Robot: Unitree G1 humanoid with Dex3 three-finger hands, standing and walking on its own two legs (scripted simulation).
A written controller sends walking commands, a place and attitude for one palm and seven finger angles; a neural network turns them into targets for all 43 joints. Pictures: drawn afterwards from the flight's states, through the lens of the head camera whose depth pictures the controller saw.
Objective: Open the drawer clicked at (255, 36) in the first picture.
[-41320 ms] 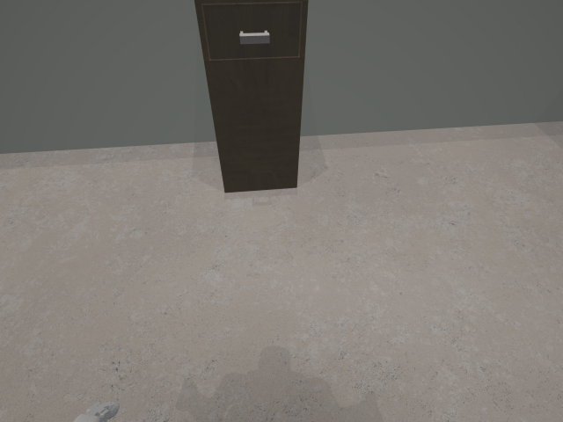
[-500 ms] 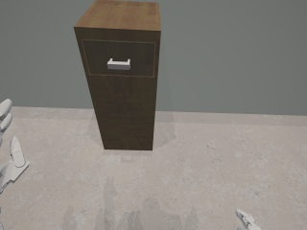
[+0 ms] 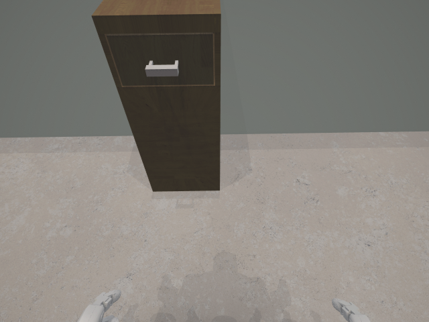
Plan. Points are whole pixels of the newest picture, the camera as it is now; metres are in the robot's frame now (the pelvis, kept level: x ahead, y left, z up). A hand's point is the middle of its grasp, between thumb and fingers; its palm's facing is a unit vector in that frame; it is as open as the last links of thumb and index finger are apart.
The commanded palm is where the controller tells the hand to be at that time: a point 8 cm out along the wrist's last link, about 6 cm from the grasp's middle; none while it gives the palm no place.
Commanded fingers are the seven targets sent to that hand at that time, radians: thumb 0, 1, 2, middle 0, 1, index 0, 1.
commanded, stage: let the arm hang, fingers relaxed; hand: left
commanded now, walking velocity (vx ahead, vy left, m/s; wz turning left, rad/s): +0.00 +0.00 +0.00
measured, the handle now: (163, 66) +0.85 +0.19 +0.03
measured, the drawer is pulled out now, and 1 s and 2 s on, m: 0.00 0.00 0.00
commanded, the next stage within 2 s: look to check the result in 0.86 s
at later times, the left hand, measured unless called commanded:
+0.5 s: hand out of the picture +0.01 +0.26 -0.13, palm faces +0.00 -0.93 -0.36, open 7.4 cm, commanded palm none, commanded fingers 0.00 0.90 0.90 -0.20 -0.30 -0.20 -0.30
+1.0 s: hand out of the picture +0.11 +0.23 -0.13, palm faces -0.05 -0.95 -0.30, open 7.4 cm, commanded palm none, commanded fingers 0.00 0.90 0.90 -0.20 -0.30 -0.20 -0.30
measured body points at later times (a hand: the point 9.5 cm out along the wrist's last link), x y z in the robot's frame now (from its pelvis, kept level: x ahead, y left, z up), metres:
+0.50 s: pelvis -0.01 +0.01 +0.02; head -0.01 -0.01 +0.47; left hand +0.01 +0.31 -0.11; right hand +0.03 -0.25 -0.14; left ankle +0.01 +0.11 -0.72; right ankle +0.02 -0.10 -0.72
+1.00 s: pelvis +0.02 +0.00 +0.03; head +0.03 +0.00 +0.48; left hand +0.11 +0.28 -0.11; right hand +0.07 -0.30 -0.11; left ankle +0.01 +0.11 -0.72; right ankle +0.02 -0.10 -0.72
